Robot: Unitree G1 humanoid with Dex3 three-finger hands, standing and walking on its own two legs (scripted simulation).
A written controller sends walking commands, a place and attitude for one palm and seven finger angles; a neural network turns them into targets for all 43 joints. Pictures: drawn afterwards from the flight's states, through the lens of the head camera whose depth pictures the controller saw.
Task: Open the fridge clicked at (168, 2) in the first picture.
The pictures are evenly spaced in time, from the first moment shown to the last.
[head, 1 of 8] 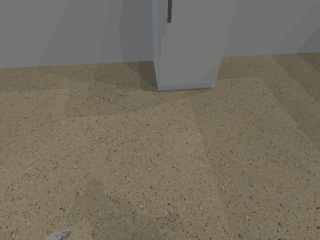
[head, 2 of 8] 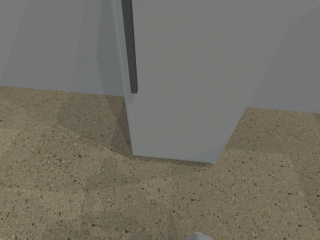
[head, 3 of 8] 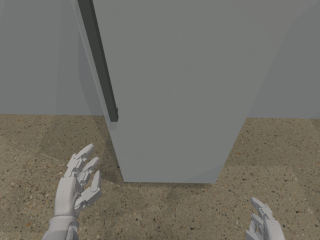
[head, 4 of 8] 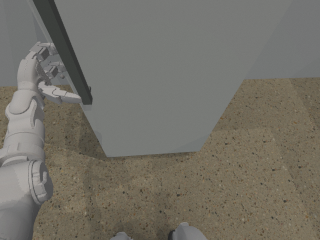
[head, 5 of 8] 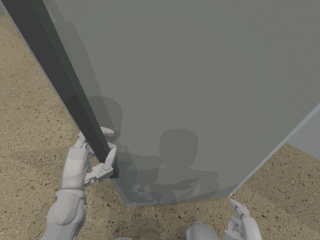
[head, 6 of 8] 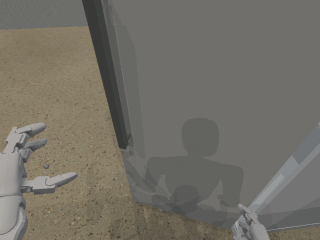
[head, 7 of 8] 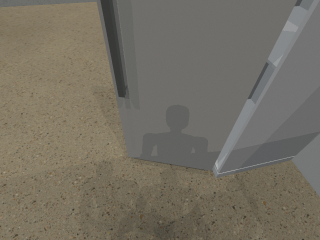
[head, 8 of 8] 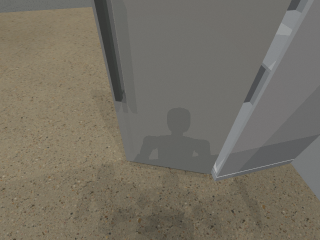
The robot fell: no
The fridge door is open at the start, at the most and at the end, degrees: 0 74 67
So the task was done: yes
